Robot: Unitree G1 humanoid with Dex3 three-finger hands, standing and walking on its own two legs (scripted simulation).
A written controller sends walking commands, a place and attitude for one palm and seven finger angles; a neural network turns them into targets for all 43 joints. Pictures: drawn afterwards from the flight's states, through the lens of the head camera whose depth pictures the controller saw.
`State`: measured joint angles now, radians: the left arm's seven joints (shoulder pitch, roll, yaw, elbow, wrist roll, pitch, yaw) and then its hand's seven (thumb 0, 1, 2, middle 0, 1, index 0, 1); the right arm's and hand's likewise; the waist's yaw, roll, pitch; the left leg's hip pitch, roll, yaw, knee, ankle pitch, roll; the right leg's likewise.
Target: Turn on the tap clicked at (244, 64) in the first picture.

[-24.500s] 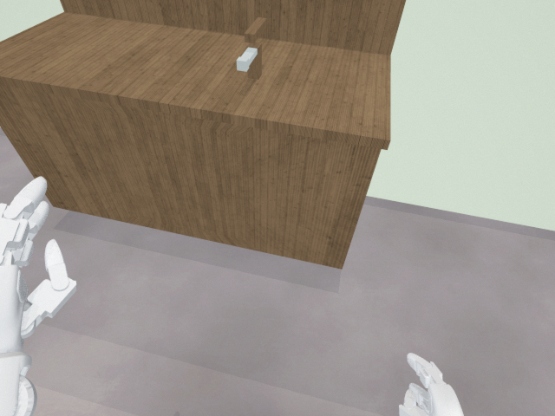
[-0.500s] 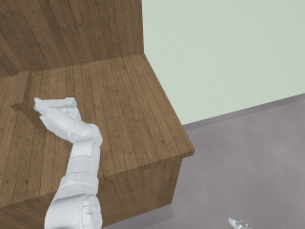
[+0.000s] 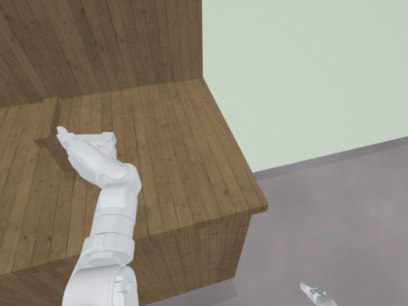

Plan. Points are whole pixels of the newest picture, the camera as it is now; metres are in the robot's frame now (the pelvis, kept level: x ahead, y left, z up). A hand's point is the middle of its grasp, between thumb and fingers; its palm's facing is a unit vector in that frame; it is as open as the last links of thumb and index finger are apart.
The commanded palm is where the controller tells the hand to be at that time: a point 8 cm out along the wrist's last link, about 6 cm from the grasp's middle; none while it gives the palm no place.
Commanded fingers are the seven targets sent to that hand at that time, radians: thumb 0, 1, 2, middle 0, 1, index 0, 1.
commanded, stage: lift the hand up off the lever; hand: left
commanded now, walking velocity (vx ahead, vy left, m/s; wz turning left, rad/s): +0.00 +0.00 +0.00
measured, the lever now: (108, 140) +0.44 +0.24 +0.09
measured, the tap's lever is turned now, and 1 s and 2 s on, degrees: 75 75 75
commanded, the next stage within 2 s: draw the hand back beside the body in 1.14 s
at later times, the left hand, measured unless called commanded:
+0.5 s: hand (107, 145) +0.40 +0.22 +0.12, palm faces +0.82 -0.57 -0.05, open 7.6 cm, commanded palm +0.35 +0.24 +0.15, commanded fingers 0.00 0.90 0.90 -0.15 -0.15 -0.15 -0.15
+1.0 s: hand (97, 136) +0.39 +0.23 +0.15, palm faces +0.81 -0.59 -0.03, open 7.8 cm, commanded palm +0.34 +0.24 +0.16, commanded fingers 0.00 0.90 0.90 -0.15 -0.15 -0.15 -0.15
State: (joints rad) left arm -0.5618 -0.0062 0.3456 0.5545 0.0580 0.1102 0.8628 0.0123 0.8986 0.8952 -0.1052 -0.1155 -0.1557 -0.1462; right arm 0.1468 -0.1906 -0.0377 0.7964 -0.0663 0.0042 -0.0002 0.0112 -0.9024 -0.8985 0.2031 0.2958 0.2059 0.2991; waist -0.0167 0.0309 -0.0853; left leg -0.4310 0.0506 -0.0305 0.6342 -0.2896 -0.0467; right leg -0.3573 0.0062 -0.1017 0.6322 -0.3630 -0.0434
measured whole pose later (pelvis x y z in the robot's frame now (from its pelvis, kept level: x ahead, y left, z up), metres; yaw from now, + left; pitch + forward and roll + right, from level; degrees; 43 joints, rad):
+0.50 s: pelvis +0.00 +0.01 +0.00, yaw -1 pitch +3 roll +0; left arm -0.52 -0.02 0.34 0.44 0.04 0.20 0.84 0.01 0.90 0.90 -0.14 -0.13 -0.20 -0.17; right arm 0.14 -0.19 -0.04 0.80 -0.06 -0.01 0.00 0.01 -0.90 -0.90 0.20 0.30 0.21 0.30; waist 0.00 0.03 -0.07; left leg -0.38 0.05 -0.01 0.60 -0.28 -0.04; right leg -0.31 0.01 -0.08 0.59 -0.35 -0.04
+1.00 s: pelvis +0.01 +0.00 +0.01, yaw +0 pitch +1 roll +0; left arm -0.48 0.01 0.30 0.33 0.00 0.27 0.79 0.01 0.90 0.90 -0.16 -0.15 -0.16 -0.15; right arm 0.10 -0.20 -0.03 0.79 -0.04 0.00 -0.01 0.01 -0.90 -0.90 0.20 0.30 0.21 0.30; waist 0.03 0.04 -0.05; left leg -0.28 0.05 -0.01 0.51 -0.25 -0.04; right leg -0.21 0.01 -0.09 0.51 -0.32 -0.04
